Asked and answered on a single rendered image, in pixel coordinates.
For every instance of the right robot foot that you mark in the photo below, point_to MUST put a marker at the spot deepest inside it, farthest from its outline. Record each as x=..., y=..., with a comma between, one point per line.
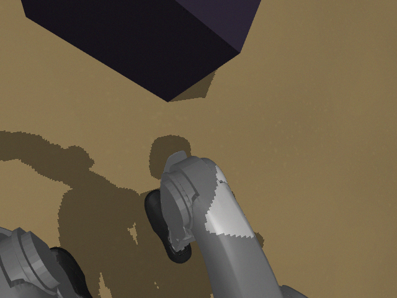
x=156, y=219

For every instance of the left robot foot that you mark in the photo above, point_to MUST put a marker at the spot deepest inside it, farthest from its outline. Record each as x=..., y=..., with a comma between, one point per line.
x=73, y=271

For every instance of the right robot hand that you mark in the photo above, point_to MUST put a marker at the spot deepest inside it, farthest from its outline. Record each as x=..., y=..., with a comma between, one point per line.
x=289, y=292

